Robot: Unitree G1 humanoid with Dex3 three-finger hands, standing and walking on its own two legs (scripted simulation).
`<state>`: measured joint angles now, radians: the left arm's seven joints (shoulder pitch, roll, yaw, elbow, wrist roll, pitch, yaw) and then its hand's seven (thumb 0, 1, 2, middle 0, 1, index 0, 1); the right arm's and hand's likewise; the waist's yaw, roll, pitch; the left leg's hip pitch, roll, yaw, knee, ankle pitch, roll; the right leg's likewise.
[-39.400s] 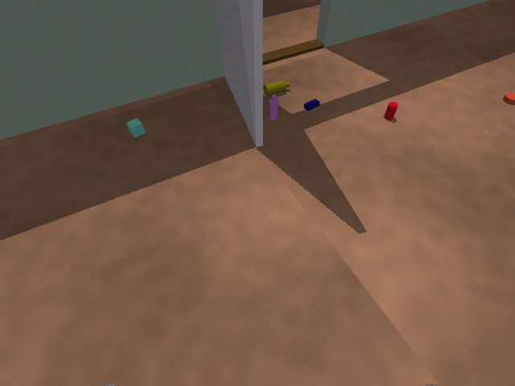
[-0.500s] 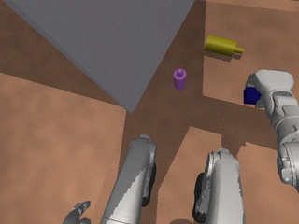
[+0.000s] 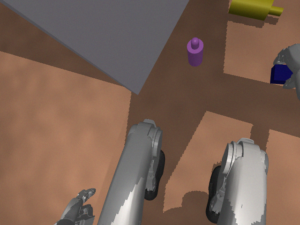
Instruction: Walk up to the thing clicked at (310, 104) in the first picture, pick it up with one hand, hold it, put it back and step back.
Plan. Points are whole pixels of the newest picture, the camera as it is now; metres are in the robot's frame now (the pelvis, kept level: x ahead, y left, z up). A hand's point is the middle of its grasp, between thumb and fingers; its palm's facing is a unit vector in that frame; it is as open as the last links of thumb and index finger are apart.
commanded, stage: crouch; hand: right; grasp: from above
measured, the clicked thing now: (292, 75) +0.51 -0.27 -0.20
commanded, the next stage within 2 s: lower in 0.60 s
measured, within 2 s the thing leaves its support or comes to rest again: neither
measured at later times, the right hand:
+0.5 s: hand (286, 75) +0.52 -0.25 -0.22, palm faces -0.47 +0.01 -0.88, open 7.3 cm
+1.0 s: hand (280, 80) +0.51 -0.26 -0.26, palm faces -0.50 +0.02 -0.87, open 7.3 cm
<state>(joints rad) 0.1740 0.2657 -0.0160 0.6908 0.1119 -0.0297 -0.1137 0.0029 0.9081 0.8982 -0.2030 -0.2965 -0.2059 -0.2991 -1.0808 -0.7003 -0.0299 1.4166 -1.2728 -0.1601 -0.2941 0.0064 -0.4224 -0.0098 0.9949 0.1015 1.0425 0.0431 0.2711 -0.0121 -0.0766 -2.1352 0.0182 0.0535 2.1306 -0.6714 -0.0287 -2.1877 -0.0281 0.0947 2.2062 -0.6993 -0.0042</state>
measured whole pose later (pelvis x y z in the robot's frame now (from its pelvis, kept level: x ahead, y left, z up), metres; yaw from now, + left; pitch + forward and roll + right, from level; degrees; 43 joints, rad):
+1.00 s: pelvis -0.01 +0.00 -0.07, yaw +4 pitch +34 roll +11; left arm 0.17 0.29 -0.17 0.65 0.15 -0.02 -0.13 0.00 0.91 0.90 -0.20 -0.30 -0.21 -0.30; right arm -1.18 -0.89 -0.03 1.56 -1.33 -0.22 -0.33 0.00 -0.42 -0.04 0.98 0.15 1.01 0.11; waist 0.36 0.04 0.05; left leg -2.28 0.00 0.10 2.31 -0.65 -0.04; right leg -2.37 -0.02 0.17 2.44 -0.69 -0.01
